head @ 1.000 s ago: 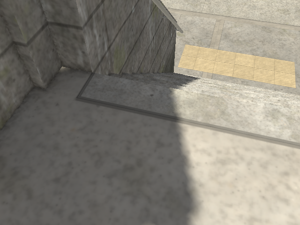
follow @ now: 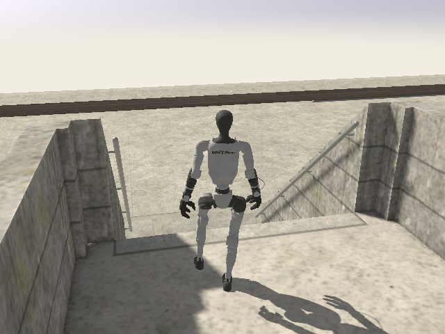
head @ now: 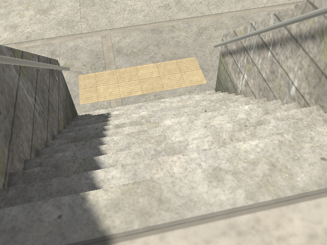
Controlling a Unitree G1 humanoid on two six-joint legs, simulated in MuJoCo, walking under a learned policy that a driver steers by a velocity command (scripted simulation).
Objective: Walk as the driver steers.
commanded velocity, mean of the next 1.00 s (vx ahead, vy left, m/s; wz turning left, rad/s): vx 0.33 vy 0.00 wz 0.30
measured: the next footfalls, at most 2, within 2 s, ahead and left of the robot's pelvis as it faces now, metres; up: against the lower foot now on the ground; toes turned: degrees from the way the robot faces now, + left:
left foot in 0.28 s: +0.30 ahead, +0.11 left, +0.00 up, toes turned +12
right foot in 0.78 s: +0.57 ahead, +0.06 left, +0.00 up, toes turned +25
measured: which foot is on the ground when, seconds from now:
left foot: up 0.00-0.26, down 0.28-0.78, up 0.80-1.00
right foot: down 0.00-0.30, up 0.32-0.76, down 0.78-1.00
